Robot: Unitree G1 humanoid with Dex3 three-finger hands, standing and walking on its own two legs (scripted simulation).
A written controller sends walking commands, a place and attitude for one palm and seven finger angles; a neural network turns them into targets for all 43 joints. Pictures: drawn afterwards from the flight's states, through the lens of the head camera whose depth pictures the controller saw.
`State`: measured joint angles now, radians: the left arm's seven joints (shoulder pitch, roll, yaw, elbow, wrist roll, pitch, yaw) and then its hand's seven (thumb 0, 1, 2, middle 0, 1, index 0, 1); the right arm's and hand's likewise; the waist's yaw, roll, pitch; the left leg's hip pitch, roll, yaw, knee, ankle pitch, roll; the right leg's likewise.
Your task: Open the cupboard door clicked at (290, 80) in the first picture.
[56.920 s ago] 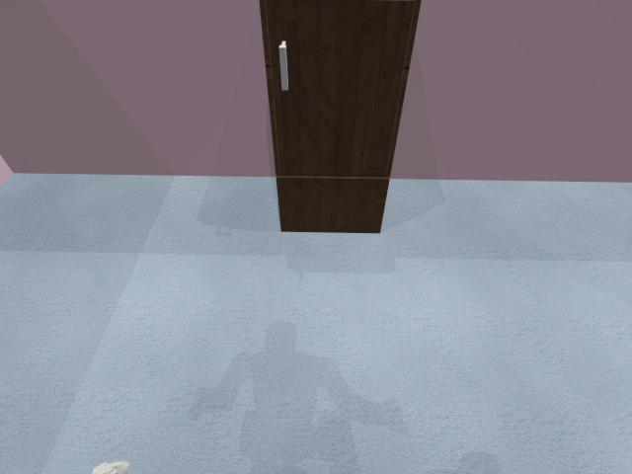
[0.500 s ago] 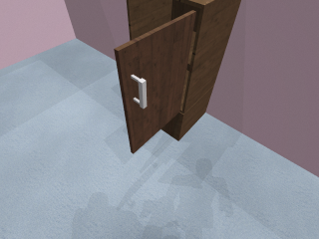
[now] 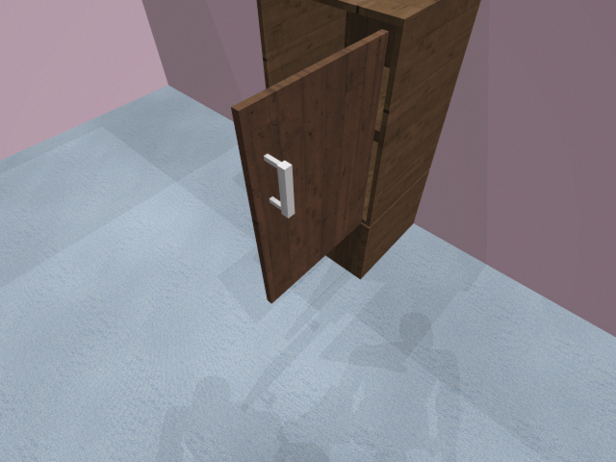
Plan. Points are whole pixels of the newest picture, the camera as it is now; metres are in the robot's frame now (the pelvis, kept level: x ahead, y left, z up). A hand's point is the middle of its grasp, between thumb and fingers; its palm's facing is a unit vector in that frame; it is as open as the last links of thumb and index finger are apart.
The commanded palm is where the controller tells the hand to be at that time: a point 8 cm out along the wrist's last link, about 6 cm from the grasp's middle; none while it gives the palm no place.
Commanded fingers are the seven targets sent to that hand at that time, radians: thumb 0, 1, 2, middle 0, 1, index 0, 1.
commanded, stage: let the arm hang, fingers relaxed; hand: left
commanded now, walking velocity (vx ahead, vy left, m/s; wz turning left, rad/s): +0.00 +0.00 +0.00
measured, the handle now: (279, 186) +0.59 +0.09 -0.01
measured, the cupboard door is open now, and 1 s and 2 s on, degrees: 89 89 89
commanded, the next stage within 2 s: look to check the result in 0.32 s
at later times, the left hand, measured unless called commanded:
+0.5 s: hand out of the picture +0.02 +0.16 -0.17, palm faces +0.03 -0.98 -0.21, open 7.4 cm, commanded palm none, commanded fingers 0.00 0.90 0.90 -0.20 -0.30 -0.20 -0.30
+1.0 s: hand out of the picture +0.03 +0.16 -0.17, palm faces +0.03 -0.98 -0.22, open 7.4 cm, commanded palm none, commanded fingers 0.00 0.90 0.90 -0.20 -0.30 -0.20 -0.30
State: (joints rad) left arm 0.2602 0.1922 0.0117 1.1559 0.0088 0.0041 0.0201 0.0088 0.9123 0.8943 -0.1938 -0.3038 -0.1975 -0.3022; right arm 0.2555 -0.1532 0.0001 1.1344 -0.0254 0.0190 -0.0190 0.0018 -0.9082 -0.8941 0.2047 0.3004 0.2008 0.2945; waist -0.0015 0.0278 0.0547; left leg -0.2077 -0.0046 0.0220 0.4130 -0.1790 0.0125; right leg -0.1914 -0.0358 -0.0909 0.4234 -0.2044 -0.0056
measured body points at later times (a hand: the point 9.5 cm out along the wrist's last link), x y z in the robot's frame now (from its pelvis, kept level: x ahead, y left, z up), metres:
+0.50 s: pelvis +0.01 -0.01 +0.00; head +0.03 -0.02 +0.45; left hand +0.02 +0.22 -0.15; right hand +0.01 -0.23 -0.16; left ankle +0.03 +0.11 -0.74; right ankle +0.02 -0.12 -0.74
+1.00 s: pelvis +0.02 -0.02 +0.00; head +0.04 -0.03 +0.45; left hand +0.03 +0.21 -0.15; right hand +0.03 -0.25 -0.16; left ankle +0.03 +0.11 -0.74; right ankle +0.02 -0.12 -0.74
